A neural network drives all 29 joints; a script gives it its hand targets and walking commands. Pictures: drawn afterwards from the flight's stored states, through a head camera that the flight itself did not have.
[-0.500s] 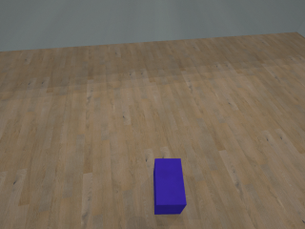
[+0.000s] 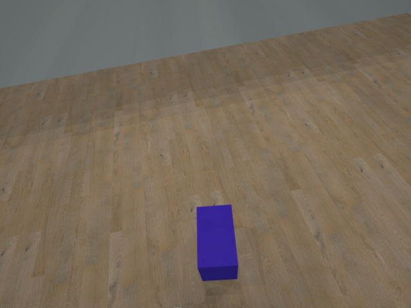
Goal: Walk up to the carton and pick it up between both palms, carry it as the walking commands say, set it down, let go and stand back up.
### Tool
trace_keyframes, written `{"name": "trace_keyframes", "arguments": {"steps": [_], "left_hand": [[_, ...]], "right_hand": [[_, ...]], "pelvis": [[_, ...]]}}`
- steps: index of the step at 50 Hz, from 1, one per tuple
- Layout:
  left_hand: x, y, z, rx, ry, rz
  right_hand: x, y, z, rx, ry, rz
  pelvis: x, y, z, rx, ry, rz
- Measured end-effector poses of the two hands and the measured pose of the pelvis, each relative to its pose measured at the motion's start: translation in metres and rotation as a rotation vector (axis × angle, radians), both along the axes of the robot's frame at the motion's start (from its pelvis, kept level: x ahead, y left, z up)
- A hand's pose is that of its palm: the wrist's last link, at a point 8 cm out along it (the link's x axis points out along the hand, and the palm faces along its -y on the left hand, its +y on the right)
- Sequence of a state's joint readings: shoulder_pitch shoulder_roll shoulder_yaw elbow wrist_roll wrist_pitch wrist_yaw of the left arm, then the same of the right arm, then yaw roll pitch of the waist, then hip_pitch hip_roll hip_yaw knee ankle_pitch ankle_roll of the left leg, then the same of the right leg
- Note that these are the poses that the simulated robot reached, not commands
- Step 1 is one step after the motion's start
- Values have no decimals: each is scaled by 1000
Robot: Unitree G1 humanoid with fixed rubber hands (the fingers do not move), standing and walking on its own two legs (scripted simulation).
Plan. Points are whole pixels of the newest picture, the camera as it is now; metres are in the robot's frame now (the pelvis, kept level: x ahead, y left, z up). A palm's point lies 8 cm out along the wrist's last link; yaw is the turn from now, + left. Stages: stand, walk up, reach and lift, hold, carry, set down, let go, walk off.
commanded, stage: walk up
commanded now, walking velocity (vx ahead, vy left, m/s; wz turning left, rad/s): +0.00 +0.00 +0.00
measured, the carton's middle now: (216, 243) +0.48 +0.03 -0.66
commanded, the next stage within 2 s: none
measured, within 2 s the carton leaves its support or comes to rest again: neither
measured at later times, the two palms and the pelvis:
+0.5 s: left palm out of the picture +0.04 +0.22 -0.11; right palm out of the picture +0.00 -0.29 -0.12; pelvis -0.02 -0.04 +0.00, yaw +3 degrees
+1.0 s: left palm out of the picture +0.09 +0.24 -0.13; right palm out of the picture +0.11 -0.25 -0.11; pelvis +0.04 +0.00 +0.00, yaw +3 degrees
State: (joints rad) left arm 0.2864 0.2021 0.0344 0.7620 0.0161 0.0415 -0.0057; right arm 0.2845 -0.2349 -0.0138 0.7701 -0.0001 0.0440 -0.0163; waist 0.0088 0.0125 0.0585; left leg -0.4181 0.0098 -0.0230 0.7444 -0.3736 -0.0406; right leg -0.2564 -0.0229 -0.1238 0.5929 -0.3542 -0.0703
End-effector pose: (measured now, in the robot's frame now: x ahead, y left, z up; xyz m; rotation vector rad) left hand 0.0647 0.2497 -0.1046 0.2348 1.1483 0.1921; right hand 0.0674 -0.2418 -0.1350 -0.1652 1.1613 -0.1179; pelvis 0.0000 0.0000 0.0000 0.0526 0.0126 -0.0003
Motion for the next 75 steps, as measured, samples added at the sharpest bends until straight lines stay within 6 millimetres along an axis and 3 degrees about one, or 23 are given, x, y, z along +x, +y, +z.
{"name": "trace_keyframes", "arguments": {"steps": [11,19,24,26,34,42,49,56,63,67,71,75], "left_hand": [[16,-35,8,30,-94,-17],[-7,-31,11,16,-81,49],[-20,-27,-8,-26,-51,43],[-23,-31,-9,-46,-36,46],[-20,-49,-13,-32,-32,52],[-9,-39,-23,-63,-44,52],[23,-8,-26,-94,-79,50],[54,0,-22,-139,-53,40],[68,1,-28,-109,43,63],[85,0,-30,-62,39,78],[96,4,-21,-37,17,84],[95,13,-21,-29,28,97]], "right_hand": [[-3,-36,0,15,-25,-30],[-31,-37,12,5,31,9],[-61,-49,10,-77,87,2],[-62,-52,11,-89,96,0],[-19,-59,5,-64,41,34],[3,-45,11,-59,0,48],[40,-12,21,-72,-65,58],[44,-6,39,-116,-2,44],[59,-7,27,-111,84,42],[83,-9,7,-87,100,51],[119,0,7,-63,50,68],[147,12,8,-57,0,90]], "pelvis": [[-3,-35,-1,5,-2,-19],[-12,-35,9,-17,-7,34],[-19,-35,-1,-42,-35,49],[-16,-37,0,-40,-38,53],[-8,-52,-4,-45,14,59],[2,-38,-7,-75,23,55],[32,-3,-6,-97,-5,59],[64,9,7,-121,-41,58],[92,7,3,-101,-36,61],[111,1,-8,-73,-7,70],[121,3,-4,-68,10,79],[122,11,-4,-69,15,87]]}}
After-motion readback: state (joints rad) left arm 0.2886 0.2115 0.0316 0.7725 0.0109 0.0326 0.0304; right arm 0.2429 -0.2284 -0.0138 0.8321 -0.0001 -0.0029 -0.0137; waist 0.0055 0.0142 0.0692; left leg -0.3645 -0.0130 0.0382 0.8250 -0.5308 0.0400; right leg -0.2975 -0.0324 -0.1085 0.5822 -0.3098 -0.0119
